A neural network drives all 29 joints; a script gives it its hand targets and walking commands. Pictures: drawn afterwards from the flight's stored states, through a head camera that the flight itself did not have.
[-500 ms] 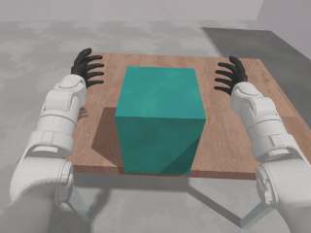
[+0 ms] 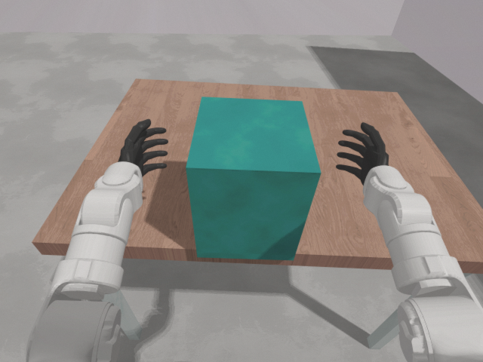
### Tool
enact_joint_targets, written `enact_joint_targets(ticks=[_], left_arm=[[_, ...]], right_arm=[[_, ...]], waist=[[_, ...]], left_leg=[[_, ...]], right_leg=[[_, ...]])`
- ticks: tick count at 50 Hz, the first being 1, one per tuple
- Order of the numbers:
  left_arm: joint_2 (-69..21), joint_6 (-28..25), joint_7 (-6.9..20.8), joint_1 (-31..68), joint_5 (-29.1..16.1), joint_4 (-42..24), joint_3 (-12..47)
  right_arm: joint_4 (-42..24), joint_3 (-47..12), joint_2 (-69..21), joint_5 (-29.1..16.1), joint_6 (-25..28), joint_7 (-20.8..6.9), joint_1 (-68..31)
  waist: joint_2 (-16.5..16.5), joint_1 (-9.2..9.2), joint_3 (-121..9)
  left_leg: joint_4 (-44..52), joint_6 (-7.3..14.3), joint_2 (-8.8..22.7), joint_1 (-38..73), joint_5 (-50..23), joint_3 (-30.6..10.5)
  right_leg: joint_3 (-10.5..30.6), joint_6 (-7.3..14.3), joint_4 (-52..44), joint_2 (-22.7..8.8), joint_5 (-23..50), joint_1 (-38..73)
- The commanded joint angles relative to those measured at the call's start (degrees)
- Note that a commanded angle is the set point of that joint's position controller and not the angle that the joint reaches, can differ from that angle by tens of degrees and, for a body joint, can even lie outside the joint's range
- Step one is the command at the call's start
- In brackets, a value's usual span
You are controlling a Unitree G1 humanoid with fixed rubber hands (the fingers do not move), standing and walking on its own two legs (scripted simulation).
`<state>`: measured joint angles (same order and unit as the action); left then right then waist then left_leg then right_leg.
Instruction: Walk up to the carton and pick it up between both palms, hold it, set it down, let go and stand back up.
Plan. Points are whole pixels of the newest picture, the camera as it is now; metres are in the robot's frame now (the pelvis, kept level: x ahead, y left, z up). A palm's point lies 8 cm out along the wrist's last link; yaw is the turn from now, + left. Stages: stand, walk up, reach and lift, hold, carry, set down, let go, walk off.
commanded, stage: set down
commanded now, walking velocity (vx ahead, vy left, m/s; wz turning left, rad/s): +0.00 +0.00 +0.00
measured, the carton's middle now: (248, 180) +0.46 -0.02 +0.06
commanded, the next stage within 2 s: none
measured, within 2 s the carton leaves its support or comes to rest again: neither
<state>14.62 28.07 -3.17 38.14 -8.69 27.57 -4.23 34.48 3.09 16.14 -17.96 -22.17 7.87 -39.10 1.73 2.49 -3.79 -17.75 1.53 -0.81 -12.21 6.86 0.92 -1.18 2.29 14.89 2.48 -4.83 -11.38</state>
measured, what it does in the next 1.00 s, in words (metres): stands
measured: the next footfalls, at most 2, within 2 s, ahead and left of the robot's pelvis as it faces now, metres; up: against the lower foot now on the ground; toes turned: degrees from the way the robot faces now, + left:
none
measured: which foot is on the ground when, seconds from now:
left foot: down 0.00-1.00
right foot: down 0.00-1.00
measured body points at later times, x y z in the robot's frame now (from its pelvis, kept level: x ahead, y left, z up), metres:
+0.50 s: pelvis +0.02 +0.00 +0.00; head +0.01 +0.01 +0.45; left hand +0.33 +0.19 +0.08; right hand +0.32 -0.21 +0.08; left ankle +0.03 +0.10 -0.75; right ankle +0.03 -0.09 -0.75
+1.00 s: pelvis +0.02 +0.00 +0.00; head +0.02 +0.01 +0.45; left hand +0.27 +0.20 +0.02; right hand +0.26 -0.21 +0.02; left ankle +0.03 +0.10 -0.75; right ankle +0.03 -0.09 -0.75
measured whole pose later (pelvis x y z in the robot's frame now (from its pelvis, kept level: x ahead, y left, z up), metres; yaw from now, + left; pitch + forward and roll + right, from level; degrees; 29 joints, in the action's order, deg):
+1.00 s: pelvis +0.02 +0.00 +0.00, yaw -2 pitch -1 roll -1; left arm 13.6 9.1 -4.2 -9.1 -11.3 3.4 3.8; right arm 3.8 0.4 9.8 -12.6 -5.7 4.5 12.0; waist 0.6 -2.2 -0.2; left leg -17.7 1.3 -0.1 -7.6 9.6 2.3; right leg 0.4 2.3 14.0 3.2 -6.6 -6.9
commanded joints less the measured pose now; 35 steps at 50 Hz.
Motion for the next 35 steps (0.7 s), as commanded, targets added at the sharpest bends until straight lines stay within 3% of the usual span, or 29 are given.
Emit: enact_joint_targets(ticks=[1,10,15,16,21,28,35], left_arm=[[5.9,-2.8,1.0,14.6,1.0,-17.7,-3.0],[4.3,-1.8,1.3,1.6,-0.6,-31.7,-1.3],[3.5,-1.8,1.6,-7.3,-0.1,-35.3,-1.5],[3.1,-1.7,1.9,-12.4,0.9,-33.9,-1.3],[3.4,-4.0,2.2,-18.5,0.2,-39.3,-0.6],[3.6,-7.5,0.6,-24.7,-2.5,-39.7,3.2],[4.0,-14.3,0.3,-32.9,-3.0,-38.9,4.3]], right_arm=[[-18.4,3.1,6.7,0.7,3.1,0.3,-16.0],[-32.5,3.8,5.7,1.1,3.7,-0.4,-1.8],[-36.7,2.7,4.5,0.7,4.2,-0.4,7.5],[-33.9,0.8,3.7,0.5,5.2,-0.5,14.4],[-41.5,-0.3,3.3,0.5,8.7,-0.5,20.7],[-44.4,1.4,2.5,3.5,11.1,-1.4,27.5],[-44.3,0.3,0.6,4.2,15.3,-2.0,36.4]], waist=[[-1.2,-0.05,-19.4],[-2.7,0.25,-17.0],[-2.3,-1.06,-14.5],[-4.0,-2.51,-13.7],[-2.7,-3.90,-12.5],[-1.4,-3.09,-6.1],[-1.4,-3.56,-7.2]], left_leg=[[2.6,1.0,1.2,6.5,-5.2,-1.5],[2.6,0.3,1.9,6.1,-5.4,-1.5],[3.1,-0.1,2.1,6.5,-6.0,-1.6],[1.9,-0.6,2.4,7.8,-8.4,-1.2],[1.1,-1.4,2.6,10.0,-12.5,-0.9],[2.4,-1.4,3.3,6.5,-4.9,-0.1],[1.7,-1.6,3.4,6.4,-6.8,-0.2]], right_leg=[[2.1,-0.5,-0.2,-1.7,8.3,13.8],[2.4,0.0,0.7,-1.6,11.8,14.7],[3.0,-0.4,0.2,-1.9,12.7,15.4],[3.5,-0.4,0.0,-2.3,12.2,15.3],[3.5,-0.8,-1.2,-1.8,12.7,13.7],[3.5,-1.3,-2.4,-2.7,4.2,9.2],[4.2,-1.3,-2.4,-3.0,5.3,9.4]])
